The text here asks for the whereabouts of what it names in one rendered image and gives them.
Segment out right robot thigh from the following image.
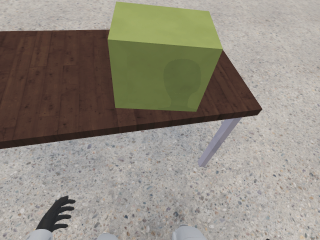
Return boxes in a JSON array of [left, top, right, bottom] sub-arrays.
[[172, 226, 207, 240]]

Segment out robot left forearm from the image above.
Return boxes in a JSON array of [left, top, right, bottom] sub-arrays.
[[25, 229, 53, 240]]

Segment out table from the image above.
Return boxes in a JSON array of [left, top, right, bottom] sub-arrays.
[[0, 29, 262, 167]]

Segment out carton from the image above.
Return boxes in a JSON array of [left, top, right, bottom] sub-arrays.
[[107, 1, 223, 112]]

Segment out left robot hand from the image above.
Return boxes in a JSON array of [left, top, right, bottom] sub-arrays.
[[35, 195, 76, 232]]

